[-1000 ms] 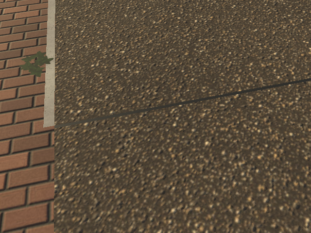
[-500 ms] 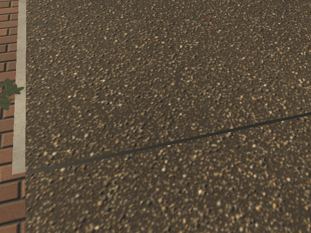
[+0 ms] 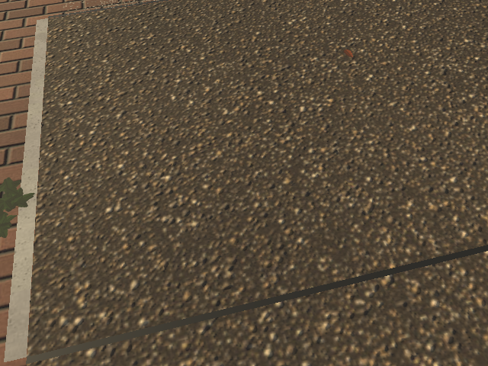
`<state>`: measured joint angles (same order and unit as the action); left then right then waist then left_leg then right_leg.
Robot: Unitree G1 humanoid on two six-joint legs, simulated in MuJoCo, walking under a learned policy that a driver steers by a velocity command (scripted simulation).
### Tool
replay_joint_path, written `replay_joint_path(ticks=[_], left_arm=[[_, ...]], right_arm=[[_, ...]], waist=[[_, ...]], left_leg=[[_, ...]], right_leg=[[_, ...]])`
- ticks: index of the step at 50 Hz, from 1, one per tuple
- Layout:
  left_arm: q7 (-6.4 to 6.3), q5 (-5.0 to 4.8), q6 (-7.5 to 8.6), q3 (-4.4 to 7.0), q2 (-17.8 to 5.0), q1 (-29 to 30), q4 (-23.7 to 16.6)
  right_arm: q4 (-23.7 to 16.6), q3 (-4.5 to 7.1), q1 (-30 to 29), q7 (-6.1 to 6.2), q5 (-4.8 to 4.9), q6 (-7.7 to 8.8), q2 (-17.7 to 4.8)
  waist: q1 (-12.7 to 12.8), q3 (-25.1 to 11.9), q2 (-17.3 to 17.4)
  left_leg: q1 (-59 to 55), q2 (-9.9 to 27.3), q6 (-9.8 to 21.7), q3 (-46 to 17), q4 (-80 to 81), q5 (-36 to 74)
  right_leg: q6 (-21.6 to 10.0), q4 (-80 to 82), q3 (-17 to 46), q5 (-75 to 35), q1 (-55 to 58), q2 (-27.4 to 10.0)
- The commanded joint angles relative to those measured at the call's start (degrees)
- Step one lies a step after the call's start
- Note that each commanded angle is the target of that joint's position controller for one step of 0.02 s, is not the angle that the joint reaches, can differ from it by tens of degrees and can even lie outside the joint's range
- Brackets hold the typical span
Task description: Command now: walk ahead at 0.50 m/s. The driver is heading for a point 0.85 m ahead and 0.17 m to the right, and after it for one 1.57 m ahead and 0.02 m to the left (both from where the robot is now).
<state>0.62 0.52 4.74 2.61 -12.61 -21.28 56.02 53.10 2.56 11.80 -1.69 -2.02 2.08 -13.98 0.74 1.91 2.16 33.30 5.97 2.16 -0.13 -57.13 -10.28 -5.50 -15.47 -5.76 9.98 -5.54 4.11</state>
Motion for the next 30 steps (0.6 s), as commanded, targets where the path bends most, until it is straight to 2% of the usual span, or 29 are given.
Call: replay_joint_path(ticks=[1, 5, 9, 11, 12, 13, 14, 15, 16, 17, 18, 19, 20, 21, 23, 25, 28, 30], left_arm=[[-0.12, -0.23, 0.97, 0.99, -6.3, -1.6, -1.6], [-0.38, -0.05, 0.97, 0.88, -6.8, -5.0, 0.0], [-1.05, 0.60, 0.51, 0.92, -7.2, -7.2, 1.6], [-1.42, 0.86, 0.28, 1.11, -7.9, -5.9, 1.9], [-1.52, 0.98, 0.18, 1.24, -8.4, -4.9, 1.9], [-1.44, 0.86, -0.07, 1.25, -8.5, -3.9, 1.9], [-1.33, 0.57, -0.08, 0.83, -7.6, -3.7, 1.3], [-0.64, -1.65, 0.09, -0.52, -2.3, -8.1, -1.0], [-0.72, -1.01, 0.04, 0.50, -5.1, -8.1, -0.3], [-0.81, -0.14, -0.19, 1.30, -7.2, -3.1, -1.3], [-0.43, 0.00, 0.16, 1.05, -6.2, 0.1, -2.1], [-0.23, 0.11, -0.02, 0.99, -5.0, 1.0, -2.0], [0.02, 1.11, -0.78, 0.95, -4.3, 0.4, -1.9], [0.40, 1.43, -1.65, 0.71, -3.1, -1.2, -0.9], [0.94, 1.32, -2.67, 0.78, -2.6, -0.4, -1.1], [1.17, 1.09, -3.26, 0.91, -3.0, 3.8, -2.6], [1.33, 0.82, -3.34, 0.89, -3.0, 10.0, -4.8], [1.54, 0.74, -3.08, 0.46, -2.2, 13.5, -6.0]], right_arm=[[-3.5, 0.13, -3.3, -0.29, 0.14, 0.03, -2.1], [-5.7, -0.67, -10.6, -0.34, 0.55, 0.36, -1.0], [-7.5, -0.52, -14.3, -0.08, 0.55, 0.81, -2.1], [-7.3, -0.12, -12.4, 0.16, 0.53, 1.29, -2.9], [-6.2, 0.31, -8.7, 0.49, 0.47, 1.58, -3.5], [-3.6, 0.92, -0.9, 0.93, 0.24, 2.05, -4.2], [-0.3, 1.97, 9.3, 1.57, -0.71, 2.67, -6.8], [0.6, 3.77, 17.5, 2.19, -2.09, 2.82, -13.4], [0.8, 3.95, 16.2, 1.62, -0.05, 1.87, -13.1], [-0.1, 3.39, 9.2, 1.46, 1.16, 1.53, -11.0], [-1.0, 2.33, 4.6, 1.27, 1.24, 1.76, -6.9], [-0.8, 1.61, 2.6, 1.26, 1.15, 2.12, -4.5], [0.0, 1.11, 2.0, 1.47, 1.42, 2.49, -2.9], [0.4, 0.89, 2.3, 1.64, 1.23, 2.94, -2.4], [1.6, 1.17, 5.0, 1.75, 1.25, 4.04, -3.7], [2.4, 1.37, 6.8, 1.81, 1.14, 4.57, -4.7], [3.0, 1.05, 9.1, 1.94, 1.07, 4.65, -4.0], [3.1, 0.84, 9.6, 2.11, 1.15, 4.72, -3.9]], waist=[[-0.5, 3.0, -5.1], [1.6, 3.5, -5.6], [2.2, 4.2, -6.0], [0.6, 3.4, -6.3], [-1.2, 1.4, -6.6], [-4.6, -2.5, -5.6], [-8.3, -8.5, -3.4], [-8.2, -17.7, 7.9], [-7.5, -20.4, 9.3], [-4.9, -10.8, 3.6], [-3.7, -4.9, 0.9], [-1.8, -1.4, 0.4], [-0.1, 0.2, 1.6], [0.7, -0.1, 1.8], [1.2, 0.2, 1.3], [0.9, 1.9, 1.0], [-0.4, 3.5, 0.6], [-1.0, 3.9, 0.6]], left_leg=[[4.2, 1.1, -1.5, 1.5, 6.9, 6.2], [2.1, -0.9, -1.3, 3.8, 18.0, 10.9], [1.8, -2.2, 0.7, 4.0, 23.3, 7.7], [-2.3, -3.8, 2.5, 4.5, 25.6, 3.3], [-7.7, -5.6, 3.6, 5.2, 26.9, 1.0], [-16.9, -7.5, 4.9, 6.2, 30.4, 2.0], [-31.5, -4.4, 7.0, 2.7, 31.1, 2.7], [-51.0, 13.0, 13.5, -21.3, 32.8, -3.5], [-52.2, 18.4, 16.6, -38.7, 41.1, -4.7], [-44.2, 15.7, 14.8, -29.9, 41.6, -7.6], [-35.9, 13.4, 13.4, -23.2, 43.9, -5.9], [-29.9, 10.5, 11.1, -17.7, 46.2, -3.0], [-25.6, 8.1, 9.4, -13.7, 47.6, -0.1], [-23.9, 7.2, 8.7, -10.6, 48.5, 2.0], [-23.3, 6.8, 8.7, -6.8, 49.9, 6.3], [-24.1, 6.6, 8.3, -3.6, 51.7, 6.8], [-26.5, 5.8, 7.3, 0.7, 52.4, 10.1], [-27.7, 5.1, 6.4, 3.8, 52.1, 13.0]], right_leg=[[-6.2, 9.9, 9.7, -12.4, -0.8, -14.4], [-5.5, 9.0, 7.4, -17.6, 2.6, -14.1], [-5.5, 6.0, 7.6, -24.0, 9.7, -16.8], [-4.7, 1.9, 7.0, -32.6, 11.8, -17.6], [-4.0, -2.7, 6.3, -40.3, 12.0, -17.4], [-3.0, -11.8, 4.8, -44.3, 10.8, -15.8], [-1.9, -24.3, 3.1, -36.5, 3.0, -13.3], [1.1, -46.4, -0.6, -10.6, -16.8, -6.1], [1.0, -57.7, 5.2, 20.2, -26.5, 0.2], [0.2, -59.8, 8.8, 16.0, -30.8, -4.1], [0.1, -57.2, 8.7, 11.3, -30.5, -6.3], [0.2, -53.2, 8.4, 8.6, -28.2, -8.2], [0.8, -50.2, 8.3, 7.2, -25.3, -9.4], [1.4, -49.3, 8.2, 6.4, -23.1, -9.3], [2.1, -48.5, 8.1, 4.1, -23.9, -9.1], [2.8, -45.9, 8.3, 0.0, -28.3, -9.7], [3.4, -39.3, 7.9, -6.1, -32.8, -9.5], [3.4, -33.1, 6.2, -9.9, -32.2, -9.1]])
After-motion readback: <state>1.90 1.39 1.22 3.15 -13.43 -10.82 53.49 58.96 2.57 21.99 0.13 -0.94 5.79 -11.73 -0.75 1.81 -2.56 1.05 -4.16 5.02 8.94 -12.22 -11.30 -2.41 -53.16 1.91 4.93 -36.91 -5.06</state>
